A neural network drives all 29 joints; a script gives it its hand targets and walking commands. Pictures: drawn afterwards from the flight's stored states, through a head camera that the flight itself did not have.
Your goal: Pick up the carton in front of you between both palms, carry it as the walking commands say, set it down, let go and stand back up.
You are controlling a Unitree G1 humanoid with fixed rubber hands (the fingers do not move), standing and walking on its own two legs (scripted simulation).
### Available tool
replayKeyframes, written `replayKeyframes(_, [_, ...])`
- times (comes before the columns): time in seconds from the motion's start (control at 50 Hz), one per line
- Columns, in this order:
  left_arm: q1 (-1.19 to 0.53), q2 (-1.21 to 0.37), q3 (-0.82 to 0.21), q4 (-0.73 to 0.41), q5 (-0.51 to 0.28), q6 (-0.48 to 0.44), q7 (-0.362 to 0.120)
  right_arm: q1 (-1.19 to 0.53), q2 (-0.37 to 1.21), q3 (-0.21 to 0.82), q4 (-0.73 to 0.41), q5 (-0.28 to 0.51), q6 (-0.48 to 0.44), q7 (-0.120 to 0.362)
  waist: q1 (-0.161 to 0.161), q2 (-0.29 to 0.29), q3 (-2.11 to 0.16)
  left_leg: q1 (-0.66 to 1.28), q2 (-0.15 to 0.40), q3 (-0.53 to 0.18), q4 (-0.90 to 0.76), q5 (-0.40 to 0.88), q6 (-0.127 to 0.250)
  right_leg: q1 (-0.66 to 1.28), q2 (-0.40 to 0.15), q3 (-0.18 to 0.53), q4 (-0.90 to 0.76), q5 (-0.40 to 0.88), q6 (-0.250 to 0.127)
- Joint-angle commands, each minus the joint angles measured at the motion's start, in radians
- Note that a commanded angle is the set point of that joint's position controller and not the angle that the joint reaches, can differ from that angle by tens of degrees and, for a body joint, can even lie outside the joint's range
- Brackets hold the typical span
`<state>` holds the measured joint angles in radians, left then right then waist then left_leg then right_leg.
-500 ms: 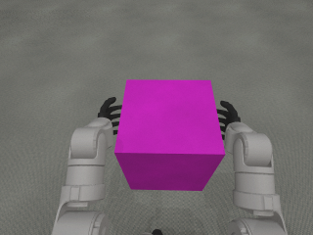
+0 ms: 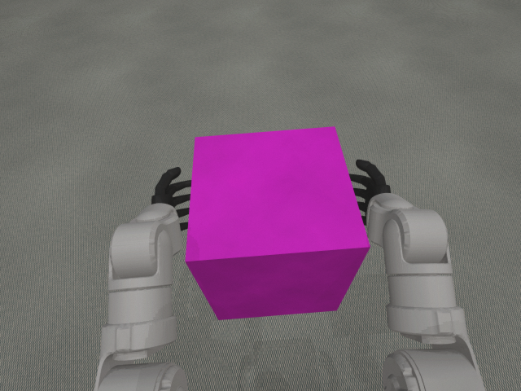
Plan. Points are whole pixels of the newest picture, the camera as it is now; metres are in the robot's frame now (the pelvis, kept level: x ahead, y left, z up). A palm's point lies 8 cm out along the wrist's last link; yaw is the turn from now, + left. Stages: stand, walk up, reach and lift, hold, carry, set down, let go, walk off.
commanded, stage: carry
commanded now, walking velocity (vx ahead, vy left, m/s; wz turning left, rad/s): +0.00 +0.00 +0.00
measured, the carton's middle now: (271, 231) +0.37 +0.00 +0.03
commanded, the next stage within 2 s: none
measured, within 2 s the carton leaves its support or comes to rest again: neither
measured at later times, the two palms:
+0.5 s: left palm (157, 218) +0.33 +0.15 +0.13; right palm (389, 212) +0.33 -0.15 +0.13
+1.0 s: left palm (152, 231) +0.31 +0.15 +0.13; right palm (390, 223) +0.31 -0.15 +0.13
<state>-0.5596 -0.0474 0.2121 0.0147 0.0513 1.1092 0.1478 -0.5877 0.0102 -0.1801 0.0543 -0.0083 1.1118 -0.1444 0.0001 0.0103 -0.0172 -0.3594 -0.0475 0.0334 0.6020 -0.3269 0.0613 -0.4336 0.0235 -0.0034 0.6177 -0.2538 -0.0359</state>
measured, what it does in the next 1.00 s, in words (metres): stands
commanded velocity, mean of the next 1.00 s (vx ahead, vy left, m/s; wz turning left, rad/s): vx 0.00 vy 0.00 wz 0.00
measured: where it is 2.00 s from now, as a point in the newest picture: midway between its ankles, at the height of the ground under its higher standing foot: outside the picture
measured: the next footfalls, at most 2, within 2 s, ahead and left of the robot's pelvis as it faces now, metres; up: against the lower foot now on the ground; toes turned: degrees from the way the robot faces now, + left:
none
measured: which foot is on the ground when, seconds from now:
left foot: down 0.00-1.00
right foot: down 0.00-1.00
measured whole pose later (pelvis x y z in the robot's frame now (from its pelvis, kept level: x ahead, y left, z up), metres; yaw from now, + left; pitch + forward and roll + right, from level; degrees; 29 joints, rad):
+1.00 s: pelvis -0.03 +0.00 +0.00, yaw +0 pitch +1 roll +0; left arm -0.68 0.01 0.20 0.28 0.05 1.21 0.13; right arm -0.67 0.00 -0.19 0.26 -0.05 1.22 -0.13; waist 0.00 0.00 -0.10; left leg -0.32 -0.05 0.03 0.56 -0.26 0.05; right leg -0.38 0.02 -0.01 0.54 -0.19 -0.03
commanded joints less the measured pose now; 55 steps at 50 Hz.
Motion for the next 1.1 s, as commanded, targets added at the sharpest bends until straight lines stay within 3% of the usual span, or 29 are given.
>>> replayKeyframes(0.0, [-0.654, -0.974, -0.716, -0.027, -0.403, 0.009, -0.264, -0.604, 1.013, 0.663, -0.041, 0.339, 0.002, 0.242, -0.006, 0.008, -0.58, 0.301, 0.148, -0.1, 0.03, 0.697, 0.015, 0.217, -0.134, 0.084, 0.033, 0.628, -0.07])
replayKeyframes(0.02, [-0.665, -0.982, -0.707, -0.006, -0.405, 0.012, -0.267, -0.604, 1.012, 0.647, -0.019, 0.33, 0.005, 0.243, -0.008, 0.027, -0.566, 0.316, 0.169, -0.111, 0.03, 0.783, 0.024, 0.186, -0.117, 0.073, 0.028, 0.536, -0.059])
replayKeyframes(0.06, [-0.69, -1.0, -0.689, 0.034, -0.411, 0.018, -0.272, -0.619, 1.014, 0.619, 0.014, 0.32, 0.01, 0.247, -0.006, 0.038, -0.54, 0.3, 0.18, -0.111, 0.021, 0.795, 0.027, 0.183, -0.116, 0.071, 0.009, 0.48, -0.047])
replayKeyframes(0.14, [-0.736, -1.037, -0.646, 0.107, -0.423, 0.023, -0.279, -0.671, 1.027, 0.576, 0.059, 0.315, 0.016, 0.25, 0.002, 0.005, -0.51, 0.231, 0.157, -0.103, -0.001, 0.551, 0.009, 0.238, -0.154, 0.091, -0.013, 0.559, -0.047])
replayKeyframes(0.22, [-0.793, -1.059, -0.611, 0.119, -0.43, 0.024, -0.277, -0.748, 1.055, 0.561, 0.059, 0.332, 0.022, 0.248, 0.003, -0.016, -0.45, 0.183, 0.153, -0.119, -0.064, 0.316, 0.009, 0.211, -0.15, 0.101, -0.072, 0.306, -0.036])
replayKeyframes(0.28, [-0.812, -1.058, -0.587, 0.124, -0.427, 0.03, -0.271, -0.779, 1.07, 0.554, 0.063, 0.346, 0.029, 0.247, 0.002, -0.013, -0.413, 0.154, 0.157, -0.13, -0.097, 0.253, 0.009, 0.203, -0.142, 0.1, -0.101, 0.206, -0.031])
replayKeyframes(0.48, [-0.811, -1.052, -0.532, 0.165, -0.397, 0.052, -0.26, -0.808, 1.092, 0.519, 0.105, 0.36, 0.045, 0.252, 0.002, -0.008, -0.415, 0.128, 0.158, -0.132, -0.12, 0.216, 0.003, 0.217, -0.142, 0.1, -0.116, 0.176, -0.028])
replayKeyframes(1.08, [-0.856, -1.076, -0.55, 0.132, -0.416, 0.075, -0.26, -0.835, 1.094, 0.519, 0.073, 0.359, 0.07, 0.25, 0.002, -0.009, -0.438, 0.128, 0.16, -0.133, -0.128, 0.189, 0.014, 0.207, -0.14, 0.104, -0.131, 0.143, -0.028])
